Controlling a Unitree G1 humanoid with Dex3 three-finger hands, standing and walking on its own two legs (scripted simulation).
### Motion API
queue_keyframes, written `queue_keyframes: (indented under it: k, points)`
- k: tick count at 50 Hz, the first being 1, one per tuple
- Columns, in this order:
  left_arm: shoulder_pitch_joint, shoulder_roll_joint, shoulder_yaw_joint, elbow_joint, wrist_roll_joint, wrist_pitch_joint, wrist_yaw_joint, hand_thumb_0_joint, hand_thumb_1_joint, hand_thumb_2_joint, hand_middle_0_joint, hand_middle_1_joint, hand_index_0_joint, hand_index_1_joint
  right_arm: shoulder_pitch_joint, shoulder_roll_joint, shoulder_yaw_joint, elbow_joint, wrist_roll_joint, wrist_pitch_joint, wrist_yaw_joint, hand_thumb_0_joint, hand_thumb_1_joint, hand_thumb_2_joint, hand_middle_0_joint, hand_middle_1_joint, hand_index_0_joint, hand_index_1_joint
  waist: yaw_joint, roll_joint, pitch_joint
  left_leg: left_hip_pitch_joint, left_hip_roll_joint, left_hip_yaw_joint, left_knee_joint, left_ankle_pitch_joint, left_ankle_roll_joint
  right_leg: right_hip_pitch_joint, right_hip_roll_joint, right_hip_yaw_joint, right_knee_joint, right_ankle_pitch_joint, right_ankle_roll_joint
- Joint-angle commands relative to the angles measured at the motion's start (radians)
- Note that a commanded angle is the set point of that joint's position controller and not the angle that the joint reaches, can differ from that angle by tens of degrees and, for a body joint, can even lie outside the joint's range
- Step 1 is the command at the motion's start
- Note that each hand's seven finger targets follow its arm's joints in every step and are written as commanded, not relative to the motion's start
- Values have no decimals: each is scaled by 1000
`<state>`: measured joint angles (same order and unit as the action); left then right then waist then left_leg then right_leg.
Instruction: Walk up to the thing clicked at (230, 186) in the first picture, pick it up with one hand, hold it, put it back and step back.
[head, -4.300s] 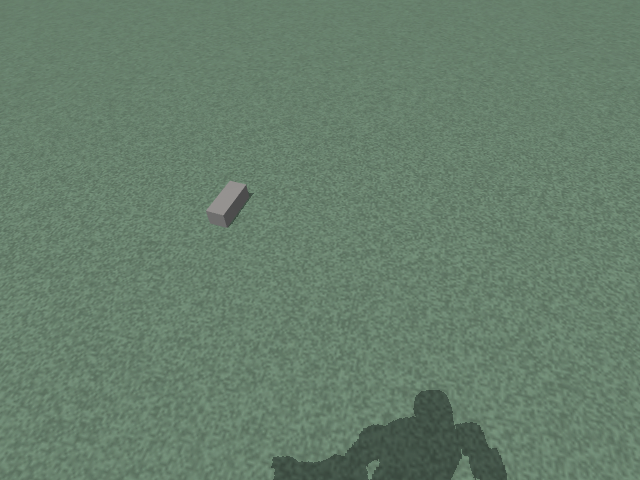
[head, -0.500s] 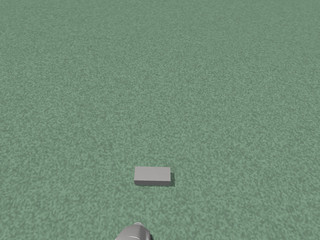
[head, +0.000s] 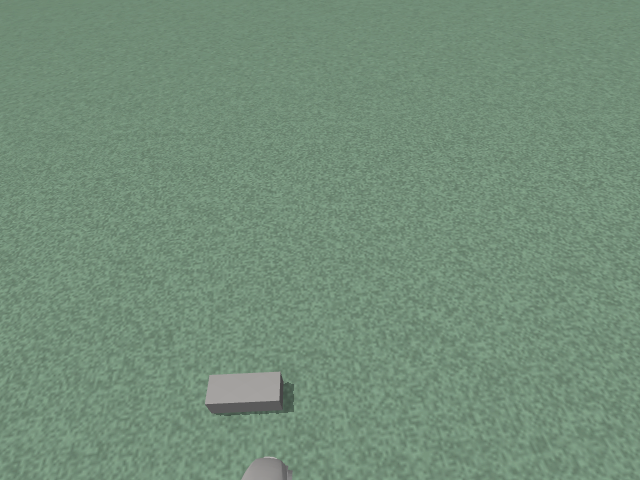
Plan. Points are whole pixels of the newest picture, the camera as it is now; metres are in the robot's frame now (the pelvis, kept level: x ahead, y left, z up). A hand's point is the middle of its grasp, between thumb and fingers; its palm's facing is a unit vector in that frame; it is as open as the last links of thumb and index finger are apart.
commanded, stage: walk up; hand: left
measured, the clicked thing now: (246, 392) +0.50 +0.28 -0.69
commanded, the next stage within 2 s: stand in 1.94 s
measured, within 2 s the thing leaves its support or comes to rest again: neither
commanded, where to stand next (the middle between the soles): +0.10 +0.08 m, yaw +3 degrees
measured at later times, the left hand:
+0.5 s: hand out of the picture -0.02 +0.32 -0.11, palm faces +0.08 -0.84 -0.54, open 7.4 cm
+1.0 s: hand out of the picture +0.05 +0.34 -0.12, palm faces +0.02 -0.91 -0.42, open 7.4 cm
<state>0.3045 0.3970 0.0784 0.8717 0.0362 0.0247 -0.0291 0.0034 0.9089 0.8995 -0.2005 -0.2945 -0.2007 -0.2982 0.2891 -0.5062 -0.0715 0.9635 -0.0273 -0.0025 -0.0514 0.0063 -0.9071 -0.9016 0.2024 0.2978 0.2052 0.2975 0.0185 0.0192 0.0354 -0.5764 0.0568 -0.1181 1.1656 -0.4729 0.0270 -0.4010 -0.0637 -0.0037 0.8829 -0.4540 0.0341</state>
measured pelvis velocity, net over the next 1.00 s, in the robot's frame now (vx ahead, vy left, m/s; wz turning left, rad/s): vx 0.02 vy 0.06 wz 0.07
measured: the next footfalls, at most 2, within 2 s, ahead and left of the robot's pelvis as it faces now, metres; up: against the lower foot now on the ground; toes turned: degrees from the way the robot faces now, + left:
left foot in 0.50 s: +0.09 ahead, +0.16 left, +0.00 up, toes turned +5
right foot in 0.86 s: +0.09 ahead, -0.07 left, +0.00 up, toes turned +3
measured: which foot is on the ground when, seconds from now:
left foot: up 0.00-0.48, down 0.50-1.00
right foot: down 0.00-0.54, up 0.56-0.84, down 0.86-1.00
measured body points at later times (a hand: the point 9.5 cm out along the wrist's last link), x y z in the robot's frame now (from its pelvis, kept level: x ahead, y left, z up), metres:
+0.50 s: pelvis +0.02 +0.01 +0.01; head +0.09 +0.01 +0.45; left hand -0.02 +0.36 -0.07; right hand +0.22 -0.27 -0.11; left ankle +0.05 +0.15 -0.70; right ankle +0.01 -0.14 -0.70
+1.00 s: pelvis +0.02 +0.06 +0.02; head +0.05 +0.06 +0.47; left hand +0.05 +0.39 -0.09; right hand +0.13 -0.24 -0.11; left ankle +0.05 +0.15 -0.70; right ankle +0.05 -0.07 -0.70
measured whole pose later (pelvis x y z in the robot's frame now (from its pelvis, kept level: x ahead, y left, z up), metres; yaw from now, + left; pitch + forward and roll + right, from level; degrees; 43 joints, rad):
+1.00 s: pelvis +0.02 +0.06 +0.02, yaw +4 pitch -3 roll +0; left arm 0.22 0.40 0.02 0.97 0.02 -0.03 0.02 0.01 0.91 0.90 -0.20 -0.30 -0.20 -0.30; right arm 0.15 -0.37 -0.03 0.96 -0.01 0.03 0.02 0.00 -0.91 -0.90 0.20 0.30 0.20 0.30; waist 0.00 0.02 0.11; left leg -0.34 -0.01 0.07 0.69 -0.30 0.05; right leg -0.32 -0.03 -0.02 0.69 -0.33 0.01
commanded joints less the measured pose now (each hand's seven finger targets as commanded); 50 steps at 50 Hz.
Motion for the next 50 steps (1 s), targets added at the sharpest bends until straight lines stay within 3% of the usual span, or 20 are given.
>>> queue_keyframes:
  k: [1,4,7,10,19,21,22,25,26,27,28,31,40,43,44,45,46,47,48,50]
  points:
    - [-25,340,79,-47,-11,-89,47,0,900,900,-200,-300,-200,-300,14,-141,-29,-57,21,-29,10,0,-900,-900,200,300,200,300,-5,-163,112,-153,18,-26,1,109,5,91,-237,395,-472,99,-148]
    - [63,299,66,-8,-26,-114,70,0,900,900,-200,-300,-200,-300,-3,-117,-32,-80,8,-4,31,0,-900,-900,200,300,200,300,6,-182,59,-125,-6,-22,-43,152,5,220,-214,270,-396,593,-123]
    - [105,316,67,-18,-28,-119,98,0,900,900,-200,-300,-200,-300,-61,-110,-43,-138,-5,29,50,0,-900,-900,200,300,200,300,13,-177,1,-124,-35,-31,-8,167,-6,299,-236,236,-357,836,-123]
    - [127,303,66,-38,-31,-120,117,0,900,900,-200,-300,-200,-300,-107,-109,-52,-165,-9,44,61,0,-900,-900,200,300,200,300,27,-146,-28,-126,-59,-38,-18,165,-14,343,-235,210,-350,870,-101]
    - [209,326,73,-59,-21,-119,127,0,900,900,-200,-300,-200,-300,-258,-60,-42,-234,-11,40,86,0,-900,-900,200,300,200,300,79,-227,-38,-107,-24,69,-259,35,-3,431,-267,185,-281,902,-221]
    - [144,348,72,-88,-20,-118,122,0,900,900,-200,-300,-200,-300,-231,-63,-47,-227,-6,34,91,0,-900,-900,200,300,200,300,47,-232,-53,7,-11,94,-326,37,2,348,-282,159,-262,870,-246]
    - [133,340,63,-91,-25,-115,119,0,900,900,-200,-300,-200,-300,-229,-64,-50,-218,-4,32,93,0,-900,-900,200,300,200,300,41,-211,-54,84,-30,123,-370,57,9,291,-257,124,-237,856,-231]
    - [63,283,27,-113,-36,-105,110,0,900,900,-200,-300,-200,-300,-50,-121,-80,-144,-3,19,88,0,-900,-900,200,300,200,300,-88,-29,-146,538,-64,108,-588,302,75,2,-142,-15,52,601,-137]
    - [81,213,3,-124,-40,-107,107,0,900,900,-200,-300,-200,-300,1,-187,-98,-148,-9,14,77,0,-900,-900,200,300,200,300,-122,209,-167,670,105,-164,-643,453,148,-218,-49,-61,258,213,-74]
    - [72,219,2,-124,-44,-94,117,0,900,900,-200,-300,-200,-300,-39,-215,-95,-180,12,17,70,0,-900,-900,200,300,200,300,-101,231,-198,594,294,-390,-714,430,266,-250,25,-68,282,-175,-57]
    - [40,272,9,-91,-32,-88,123,0,900,900,-200,-300,-200,-300,-82,-220,-98,-172,29,24,73,0,-900,-900,200,300,200,300,-100,189,-158,454,329,-432,-749,264,325,-171,-15,2,283,-227,-62]
    - [70,266,17,-33,-41,-78,100,0,900,900,-200,-300,-200,-300,-211,-130,-57,-208,16,30,61,0,-900,-900,200,300,200,300,-29,94,5,248,148,-121,-724,242,205,-121,-26,15,234,-102,-59]
    - [42,224,15,17,-27,-72,79,0,900,900,-200,-300,-200,-300,-198,-134,-42,-183,12,12,59,0,-900,-900,200,300,200,300,-16,154,-17,219,195,-162,-707,276,203,53,16,-21,-77,-7,-49]
    - [22,214,16,35,-15,-77,71,0,900,900,-200,-300,-200,-300,-229,-101,-24,-176,23,12,57,0,-900,-900,200,300,200,300,17,50,-25,133,145,-96,-641,176,131,213,48,-11,-304,146,-74]
    - [11,225,18,30,-10,-82,71,0,900,900,-200,-300,-200,-300,-228,-74,-10,-169,29,7,56,0,-900,-900,200,300,200,300,30,9,-44,116,134,-76,-608,182,91,255,-2,71,-370,178,-93]
    - [-23,247,16,23,-2,-90,72,0,900,900,-200,-300,-200,-300,-214,-30,6,-161,35,1,58,0,-900,-900,200,300,200,300,16,-102,-44,78,80,-32,-530,190,38,271,-120,274,-459,174,-129]
    - [-98,287,16,15,-10,-91,67,0,900,900,-200,-300,-200,-300,-208,-42,0,-133,34,4,55,0,-900,-900,200,300,200,300,-12,-161,-31,192,-22,60,-473,85,3,116,-228,382,-504,113,-215]
    - [-194,282,5,-4,-12,-87,59,0,900,900,-200,-300,-200,-300,-164,-63,-11,-91,30,4,51,0,-900,-900,200,300,200,300,-55,-164,-25,346,-12,68,-463,26,1,-22,-242,360,-475,90,-229]
    - [-210,239,-12,-3,-19,-81,55,0,900,900,-200,-300,-200,-300,-133,-77,-15,-71,25,-5,50,0,-900,-900,200,300,200,300,-77,-116,-31,428,13,24,-586,69,7,-72,-186,267,-430,120,-174]
    - [-167,196,-30,29,-34,-76,49,0,900,900,-200,-300,-200,-300,-221,-112,-12,-60,26,-21,56,0,-900,-900,200,300,200,300,-23,-5,-32,333,104,-97,-737,103,62,61,-28,91,-356,164,-78]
